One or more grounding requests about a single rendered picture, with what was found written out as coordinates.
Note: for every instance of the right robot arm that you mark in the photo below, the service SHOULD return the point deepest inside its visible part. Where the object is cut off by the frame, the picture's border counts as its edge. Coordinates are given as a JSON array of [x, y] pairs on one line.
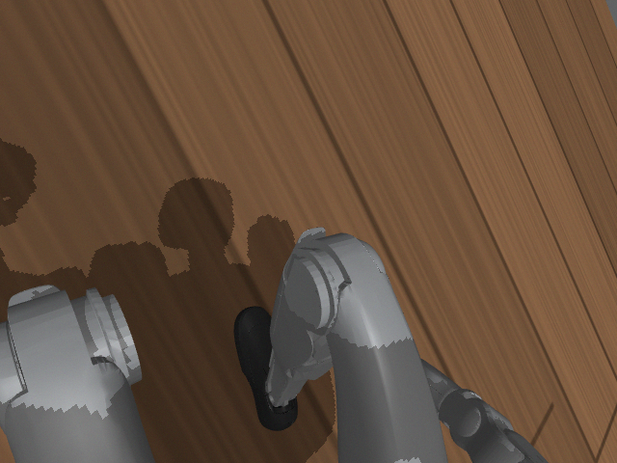
[[485, 434]]

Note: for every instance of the right robot hand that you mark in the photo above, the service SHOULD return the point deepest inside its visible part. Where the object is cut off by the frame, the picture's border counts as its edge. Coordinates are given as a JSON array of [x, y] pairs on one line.
[[441, 386]]

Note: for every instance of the right robot foot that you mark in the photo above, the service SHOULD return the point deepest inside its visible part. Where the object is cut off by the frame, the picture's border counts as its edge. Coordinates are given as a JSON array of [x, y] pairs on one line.
[[254, 347]]

